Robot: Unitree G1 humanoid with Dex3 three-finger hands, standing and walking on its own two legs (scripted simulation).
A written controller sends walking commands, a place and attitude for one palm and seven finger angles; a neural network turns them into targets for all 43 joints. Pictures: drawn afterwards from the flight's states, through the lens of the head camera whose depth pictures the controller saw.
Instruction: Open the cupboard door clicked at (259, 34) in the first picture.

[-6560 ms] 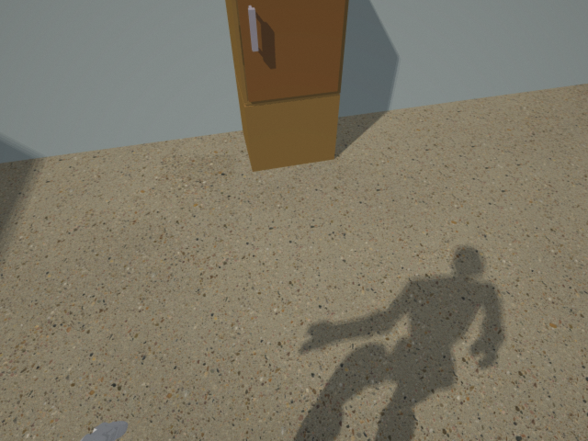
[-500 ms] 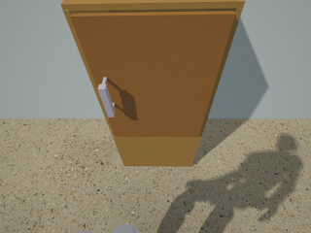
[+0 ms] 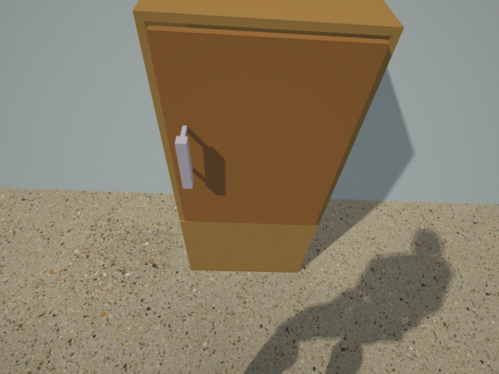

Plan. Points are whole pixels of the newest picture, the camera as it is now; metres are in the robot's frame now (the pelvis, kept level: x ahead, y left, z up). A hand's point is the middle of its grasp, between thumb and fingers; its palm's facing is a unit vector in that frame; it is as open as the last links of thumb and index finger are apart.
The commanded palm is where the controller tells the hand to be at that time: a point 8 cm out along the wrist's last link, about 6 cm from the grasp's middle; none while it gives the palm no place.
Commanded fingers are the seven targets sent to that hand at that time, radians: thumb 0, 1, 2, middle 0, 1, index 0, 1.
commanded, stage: come to a stop and stand still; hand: left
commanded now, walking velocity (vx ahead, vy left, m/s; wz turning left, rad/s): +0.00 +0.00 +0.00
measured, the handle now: (186, 157) +0.57 +0.18 -0.04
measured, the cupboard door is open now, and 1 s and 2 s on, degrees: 0 0 0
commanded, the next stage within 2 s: look again from close up in 1.22 s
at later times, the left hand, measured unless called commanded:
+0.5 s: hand out of the picture -0.03 +0.10 -0.19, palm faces +0.03 -0.99 -0.15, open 7.3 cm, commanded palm none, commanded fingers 0.00 0.90 0.90 -0.20 -0.30 -0.20 -0.30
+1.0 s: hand out of the picture -0.01 +0.11 -0.18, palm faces +0.06 -0.98 -0.17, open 7.4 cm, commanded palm none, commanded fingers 0.00 0.90 0.90 -0.20 -0.30 -0.20 -0.30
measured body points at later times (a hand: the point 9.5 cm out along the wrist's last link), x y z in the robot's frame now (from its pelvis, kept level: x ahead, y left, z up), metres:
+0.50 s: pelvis -0.02 -0.05 -0.01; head -0.01 -0.05 +0.44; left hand -0.03 +0.15 -0.17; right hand -0.09 -0.26 -0.17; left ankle +0.05 +0.10 -0.74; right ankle -0.06 -0.15 -0.74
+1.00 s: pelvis +0.02 -0.05 -0.01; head +0.03 -0.05 +0.44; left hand -0.01 +0.16 -0.17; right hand +0.03 -0.27 -0.17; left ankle +0.05 +0.10 -0.74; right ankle -0.06 -0.15 -0.74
